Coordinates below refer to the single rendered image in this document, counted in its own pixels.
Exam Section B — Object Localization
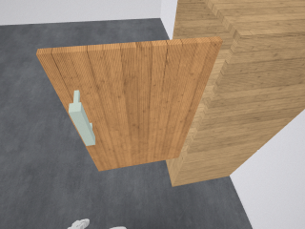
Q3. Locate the cupboard door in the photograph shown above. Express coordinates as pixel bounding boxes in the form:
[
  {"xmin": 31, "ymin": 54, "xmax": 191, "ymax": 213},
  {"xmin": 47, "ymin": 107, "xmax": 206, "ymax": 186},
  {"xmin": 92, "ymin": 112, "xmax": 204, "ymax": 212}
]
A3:
[{"xmin": 36, "ymin": 36, "xmax": 223, "ymax": 172}]

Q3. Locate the robot left hand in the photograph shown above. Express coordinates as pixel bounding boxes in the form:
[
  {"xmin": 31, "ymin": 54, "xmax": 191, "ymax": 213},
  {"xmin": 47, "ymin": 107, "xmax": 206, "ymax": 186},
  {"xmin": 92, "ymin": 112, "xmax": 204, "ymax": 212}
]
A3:
[{"xmin": 68, "ymin": 219, "xmax": 90, "ymax": 229}]

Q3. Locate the handle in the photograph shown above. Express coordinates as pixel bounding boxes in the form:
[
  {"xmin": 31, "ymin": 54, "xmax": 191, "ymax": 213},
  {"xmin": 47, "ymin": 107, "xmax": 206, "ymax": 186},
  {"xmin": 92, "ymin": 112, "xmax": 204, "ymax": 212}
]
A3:
[{"xmin": 69, "ymin": 90, "xmax": 95, "ymax": 146}]

